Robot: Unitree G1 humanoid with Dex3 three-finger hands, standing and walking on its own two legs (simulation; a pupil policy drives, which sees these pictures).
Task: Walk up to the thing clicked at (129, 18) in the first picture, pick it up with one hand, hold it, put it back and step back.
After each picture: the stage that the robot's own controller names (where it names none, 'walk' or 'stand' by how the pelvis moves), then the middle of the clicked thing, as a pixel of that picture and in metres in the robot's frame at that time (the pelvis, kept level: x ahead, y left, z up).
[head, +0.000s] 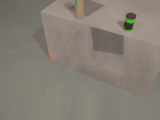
stand; (129, 22) +0.99 -0.33 -0.12
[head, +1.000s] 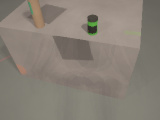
walk; (92, 25) +0.90 -0.02 -0.08
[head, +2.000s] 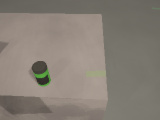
walk; (41, 74) +0.49 +0.23 -0.10
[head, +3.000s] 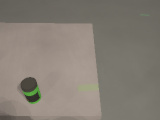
stand; (31, 90) +0.43 +0.24 -0.11
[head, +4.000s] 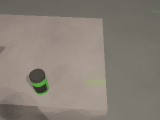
stand; (39, 82) +0.46 +0.21 -0.11
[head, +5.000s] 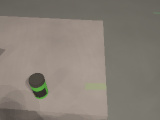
stand; (39, 86) +0.44 +0.21 -0.12
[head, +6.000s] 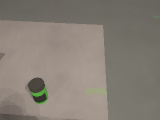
stand; (38, 91) +0.42 +0.21 -0.12
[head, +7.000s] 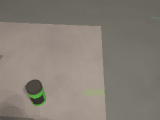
stand; (36, 93) +0.41 +0.22 -0.12
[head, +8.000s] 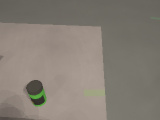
stand; (37, 93) +0.41 +0.22 -0.12
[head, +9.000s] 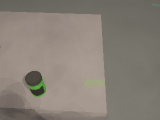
rise first; (36, 84) +0.43 +0.22 -0.11
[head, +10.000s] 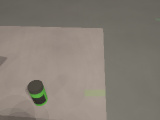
rise first; (38, 93) +0.42 +0.24 -0.11
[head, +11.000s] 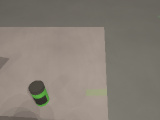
go down; (39, 93) +0.42 +0.24 -0.12
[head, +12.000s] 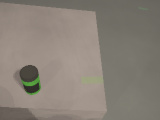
go down; (31, 80) +0.42 +0.20 -0.07
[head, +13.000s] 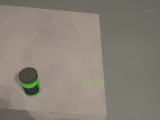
approach; (30, 82) +0.42 +0.21 -0.06
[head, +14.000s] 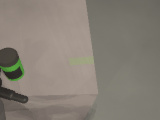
close; (11, 65) +0.44 +0.23 -0.02
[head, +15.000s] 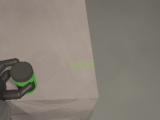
lift; (24, 78) +0.39 +0.18 -0.02
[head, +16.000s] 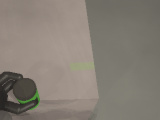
lift; (27, 95) +0.34 +0.17 -0.02
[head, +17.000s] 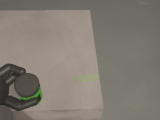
lift; (29, 91) +0.33 +0.17 +0.06
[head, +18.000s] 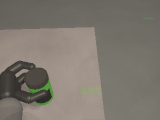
hold; (40, 87) +0.33 +0.15 +0.09
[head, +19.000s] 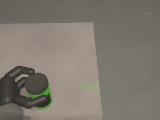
hold; (39, 91) +0.32 +0.15 +0.06
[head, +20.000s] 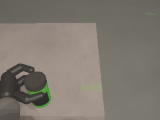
crouch; (38, 90) +0.33 +0.16 +0.05
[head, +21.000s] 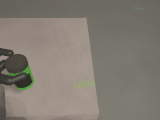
lower; (20, 72) +0.40 +0.21 +0.06
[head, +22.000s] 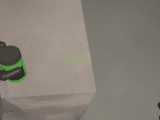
lower; (13, 65) +0.43 +0.20 -0.01
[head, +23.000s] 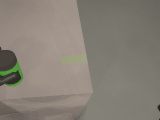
lower; (8, 69) +0.42 +0.20 -0.01
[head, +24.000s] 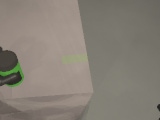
lower; (9, 69) +0.42 +0.20 -0.01
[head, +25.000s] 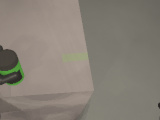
lower; (10, 68) +0.42 +0.20 +0.00
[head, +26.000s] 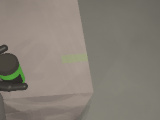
open; (10, 72) +0.41 +0.20 +0.00
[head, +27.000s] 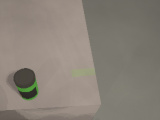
sink last; (27, 85) +0.39 +0.17 -0.04
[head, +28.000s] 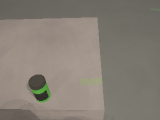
stand; (40, 88) +0.42 +0.21 -0.06
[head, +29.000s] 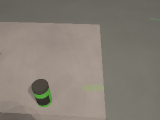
stand; (42, 93) +0.40 +0.20 -0.07
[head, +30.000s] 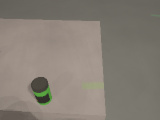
stand; (42, 91) +0.40 +0.20 -0.07
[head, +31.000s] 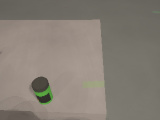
stand; (42, 91) +0.41 +0.20 -0.08
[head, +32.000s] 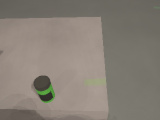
stand; (44, 89) +0.41 +0.19 -0.08
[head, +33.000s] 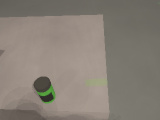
stand; (45, 90) +0.40 +0.20 -0.09
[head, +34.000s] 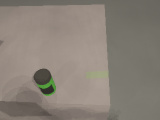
stand; (45, 82) +0.42 +0.19 -0.09
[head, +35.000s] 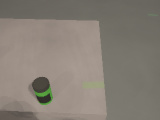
stand; (43, 91) +0.41 +0.19 -0.08
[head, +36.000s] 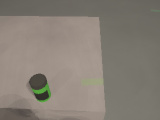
stand; (40, 88) +0.41 +0.20 -0.06
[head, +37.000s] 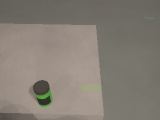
stand; (43, 94) +0.41 +0.19 -0.11
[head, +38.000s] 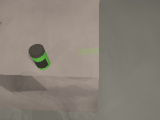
walk; (40, 57) +0.52 +0.23 -0.10
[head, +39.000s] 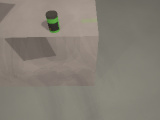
walk; (53, 22) +0.83 +0.18 -0.09
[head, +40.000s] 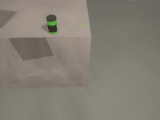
stand; (52, 24) +0.96 +0.22 -0.10
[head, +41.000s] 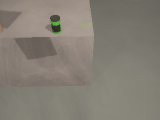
stand; (55, 24) +0.98 +0.20 -0.12
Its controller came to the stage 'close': yes
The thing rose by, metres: 0.19
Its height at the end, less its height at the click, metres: +0.00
